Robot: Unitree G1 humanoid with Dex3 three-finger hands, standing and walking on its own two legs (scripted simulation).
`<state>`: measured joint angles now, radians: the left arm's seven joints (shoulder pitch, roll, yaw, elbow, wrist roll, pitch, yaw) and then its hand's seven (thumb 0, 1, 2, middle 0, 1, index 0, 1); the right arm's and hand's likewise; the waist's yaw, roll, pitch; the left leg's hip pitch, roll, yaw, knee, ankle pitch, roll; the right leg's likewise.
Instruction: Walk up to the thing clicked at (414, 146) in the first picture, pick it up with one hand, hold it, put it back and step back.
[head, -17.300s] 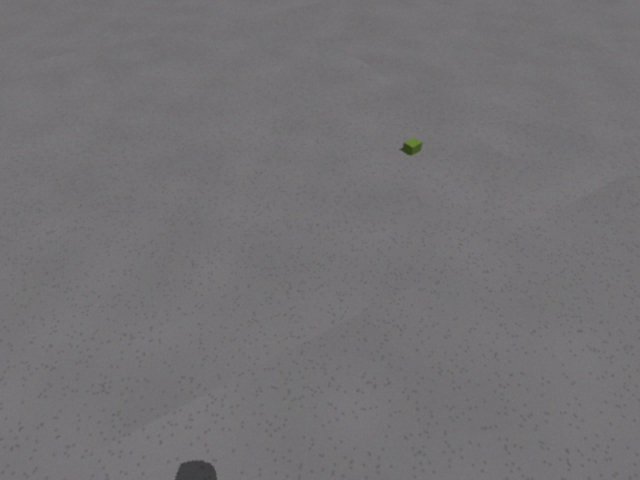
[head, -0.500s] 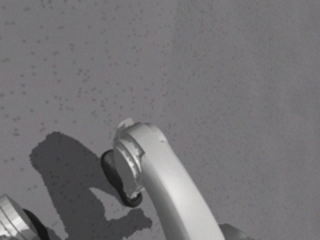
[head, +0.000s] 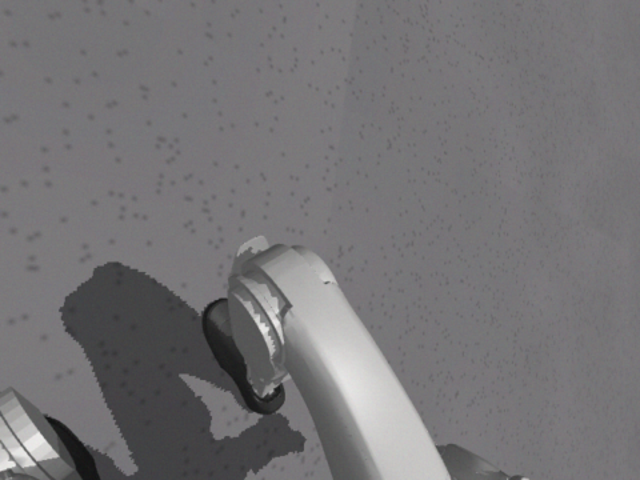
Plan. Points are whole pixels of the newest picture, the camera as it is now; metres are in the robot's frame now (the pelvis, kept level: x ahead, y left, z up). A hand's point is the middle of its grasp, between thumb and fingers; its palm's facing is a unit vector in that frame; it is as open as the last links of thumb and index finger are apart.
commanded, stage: close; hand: left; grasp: from above
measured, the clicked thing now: out of the picture +0.46 +0.37 -0.31
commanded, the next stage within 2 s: settle in 0.46 s
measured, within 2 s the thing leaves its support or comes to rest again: leaves its support in 1.00 s
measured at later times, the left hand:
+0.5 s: hand out of the picture +0.44 +0.35 -0.28, palm faces -0.01 -0.45 -0.89, open 9.6 cm
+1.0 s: hand out of the picture +0.45 +0.35 -0.27, palm faces +0.03 -0.48 -0.88, open 9.3 cm
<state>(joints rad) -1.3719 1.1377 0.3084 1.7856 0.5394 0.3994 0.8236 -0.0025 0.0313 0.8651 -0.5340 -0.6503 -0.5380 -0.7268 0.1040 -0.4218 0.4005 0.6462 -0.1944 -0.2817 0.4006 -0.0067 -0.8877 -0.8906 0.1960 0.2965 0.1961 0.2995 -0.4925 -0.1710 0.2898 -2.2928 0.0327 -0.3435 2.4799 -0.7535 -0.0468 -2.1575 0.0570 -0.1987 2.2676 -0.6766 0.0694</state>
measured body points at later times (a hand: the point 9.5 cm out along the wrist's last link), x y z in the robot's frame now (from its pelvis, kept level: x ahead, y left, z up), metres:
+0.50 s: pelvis +0.00 +0.00 +0.00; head +0.32 +0.13 +0.28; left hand +0.44 +0.37 -0.23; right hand +0.00 -0.24 -0.03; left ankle +0.05 +0.14 -0.30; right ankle +0.12 -0.12 -0.30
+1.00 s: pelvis +0.00 +0.00 +0.00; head +0.31 +0.13 +0.29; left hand +0.45 +0.37 -0.22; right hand +0.00 -0.24 -0.03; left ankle +0.05 +0.14 -0.30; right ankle +0.12 -0.12 -0.30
